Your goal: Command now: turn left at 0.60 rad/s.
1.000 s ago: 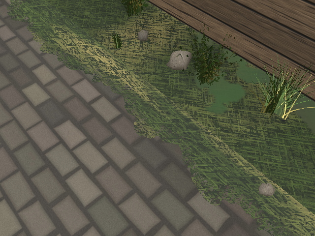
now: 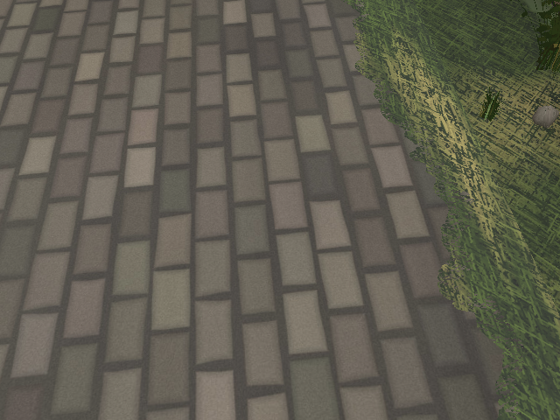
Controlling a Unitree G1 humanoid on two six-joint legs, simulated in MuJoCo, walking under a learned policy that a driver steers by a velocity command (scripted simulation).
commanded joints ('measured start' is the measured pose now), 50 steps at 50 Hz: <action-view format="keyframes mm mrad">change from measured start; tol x32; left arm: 1 -11 228 66 -57 -11 -7 -8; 50 238 39 -12 -112 -42 -84 -19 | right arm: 1 -62 -77 -13 -110 1 -14 11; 43 -185 -17 25 -77 -1 -174 26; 50 263 -254 -54 26 -30 -174 11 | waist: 1 31 -215 -121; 7 -1 318 -166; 31 34 -267 -44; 48 -77 -151 -89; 50 -117 297 -285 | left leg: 1 19 -3 71 -137 -3 20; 5 253 -44 100 -482 230 115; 7 578 308 -417 -490 933 315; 28 149 66 -444 -523 -93 274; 35 -329 -20 -100 133 50 81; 48 450 -6 -19 -506 243 107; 50 765 392 -623 -644 -179 298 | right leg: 1 147 -248 141 -87 415 -212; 5 70 -224 61 71 333 -111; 8 -447 38 112 740 -483 87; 28 35 88 119 14 -13 17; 32 101 -318 765 -283 -553 -272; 47 -46 -114 437 -150 -53 -149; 50 -496 100 207 555 -347 -24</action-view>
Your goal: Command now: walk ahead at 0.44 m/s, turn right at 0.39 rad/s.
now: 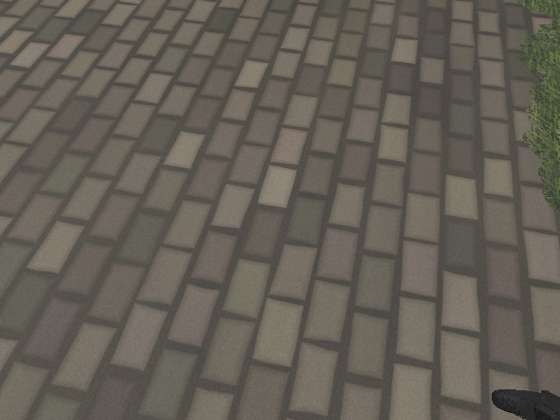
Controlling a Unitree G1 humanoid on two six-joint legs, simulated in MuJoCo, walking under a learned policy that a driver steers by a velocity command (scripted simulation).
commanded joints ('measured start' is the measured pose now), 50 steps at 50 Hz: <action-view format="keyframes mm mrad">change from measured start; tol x32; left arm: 1 -72 110 18 -143 -30 -38 9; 18 -454 43 -6 -268 -1 -19 -79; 23 -17 224 90 -190 -5 15 -48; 50 -152 194 30 -66 26 -9 11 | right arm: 1 310 -217 -75 19 -26 -4 -2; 50 163 -191 -45 11 -3 2 42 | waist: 1 -175 240 -129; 17 -152 62 118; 24 -45 -264 -286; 50 -158 -48 -135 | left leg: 1 557 426 -666 -265 -515 216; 17 345 284 123 -337 291 137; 22 348 259 217 169 891 72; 23 110 219 210 461 614 32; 24 -316 13 129 843 -398 -27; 25 -397 -4 -104 945 -429 -14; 39 -243 125 -6 196 355 -38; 46 -382 71 -10 57 170 46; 50 74 -42 70 19 109 139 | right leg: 1 -631 -13 -6 555 -95 -19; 18 -510 -63 -192 66 419 -45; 22 -50 86 -277 5 321 -154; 25 590 -320 704 -264 -26 -418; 33 -57 -151 116 -383 579 -295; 43 134 -186 -50 -418 475 -203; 50 213 -165 -181 77 1204 -109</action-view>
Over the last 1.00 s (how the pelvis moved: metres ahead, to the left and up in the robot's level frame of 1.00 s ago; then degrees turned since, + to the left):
0.10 0.10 -0.01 14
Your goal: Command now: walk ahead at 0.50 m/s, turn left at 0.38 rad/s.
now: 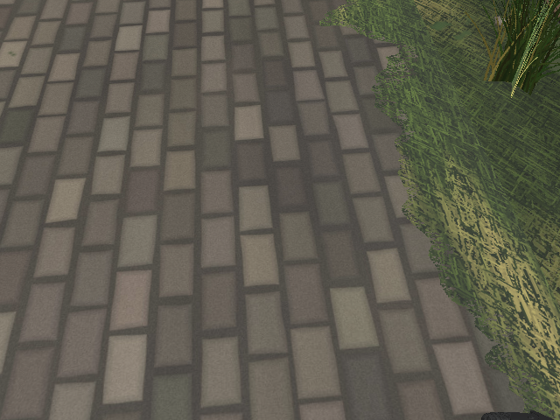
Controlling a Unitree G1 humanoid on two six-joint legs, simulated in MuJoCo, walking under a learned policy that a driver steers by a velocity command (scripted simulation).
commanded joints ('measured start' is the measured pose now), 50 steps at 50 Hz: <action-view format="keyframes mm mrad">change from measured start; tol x32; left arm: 1 -24 131 21 -92 24 -3 27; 19 -344 79 -3 -221 -4 -76 -20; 50 115 -1 -21 -15 -6 -38 -10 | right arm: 1 315 -256 -95 -17 -2 0 -20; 45 -138 -65 -28 -145 5 13 -20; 50 327 -296 -113 -40 -33 21 -54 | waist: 1 -192 19 -271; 23 -20 83 -97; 25 -27 -355 -337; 45 17 -109 53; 50 -164 206 -358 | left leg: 1 561 115 -215 1 64 131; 3 934 314 -795 -170 -249 289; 10 353 157 -378 -292 182 231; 20 337 116 -420 -171 -45 102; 27 -270 -1 -201 767 -430 -71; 46 4 35 -27 3 -58 -34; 50 943 403 -559 -86 -160 195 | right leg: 1 -260 -194 -25 633 896 -17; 2 -693 28 34 955 -53 55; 3 -810 -15 166 1027 -89 46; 23 -259 -98 121 97 392 29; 25 255 -477 740 15 89 -200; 36 -181 -307 202 -190 444 -168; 48 -135 -270 70 124 852 -65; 50 -693 -59 0 746 42 46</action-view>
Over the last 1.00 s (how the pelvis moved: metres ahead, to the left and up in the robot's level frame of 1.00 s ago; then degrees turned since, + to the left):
0.54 -0.13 -0.01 -17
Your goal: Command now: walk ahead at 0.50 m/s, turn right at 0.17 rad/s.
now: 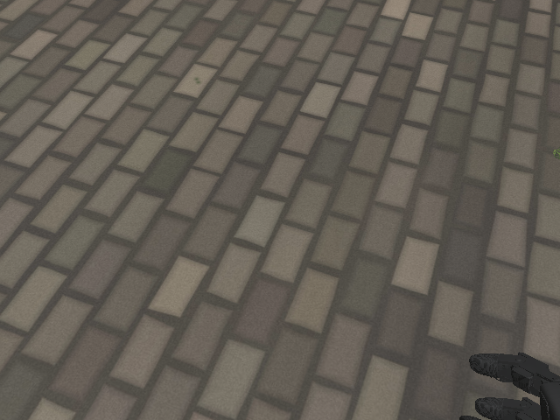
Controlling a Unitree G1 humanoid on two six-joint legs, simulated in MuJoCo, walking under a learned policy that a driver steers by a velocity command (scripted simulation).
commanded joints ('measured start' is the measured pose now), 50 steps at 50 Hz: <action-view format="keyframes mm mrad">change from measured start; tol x32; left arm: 1 8 93 1 -94 -5 -41 1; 20 -411 31 8 -262 2 15 -51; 26 4 316 126 -189 -13 36 -18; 50 -58 66 33 -197 25 11 22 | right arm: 1 426 -230 -88 31 -14 8 -24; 43 -81 -109 -44 17 5 -41 -15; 50 254 -217 -84 93 -20 -65 -10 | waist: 1 -235 185 -403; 19 -169 21 69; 27 -1 -195 -419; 50 -173 -45 -234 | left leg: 1 845 406 -692 -188 -236 243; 8 319 254 -135 -393 56 161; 19 496 274 134 -387 166 108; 24 533 249 216 40 738 40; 27 -255 -58 -55 845 -534 -78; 28 -353 -2 -111 859 -452 -52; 41 -60 11 -70 67 162 -123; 50 430 119 -189 -61 41 71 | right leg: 1 -667 36 149 690 -126 -20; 15 -615 -88 78 232 504 -1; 24 -305 75 -92 51 276 -145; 27 446 -302 882 -225 48 -449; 34 -136 -124 364 -324 518 -304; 50 -135 -26 288 232 534 -132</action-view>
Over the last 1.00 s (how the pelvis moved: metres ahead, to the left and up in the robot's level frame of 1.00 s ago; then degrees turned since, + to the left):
0.53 0.11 0.00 24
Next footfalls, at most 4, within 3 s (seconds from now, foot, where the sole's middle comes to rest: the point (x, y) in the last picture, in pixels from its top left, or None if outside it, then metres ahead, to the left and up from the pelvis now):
0.50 right None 0.39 -0.18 -0.76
0.98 left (362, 313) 0.73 -0.11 -0.76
1.46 right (477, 286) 0.84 -0.41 -0.76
1.96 left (393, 185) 1.17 -0.20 -0.76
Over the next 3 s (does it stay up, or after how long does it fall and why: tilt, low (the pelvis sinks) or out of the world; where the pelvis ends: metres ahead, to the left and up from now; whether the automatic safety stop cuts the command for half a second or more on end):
stays up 1.60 -0.38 0.00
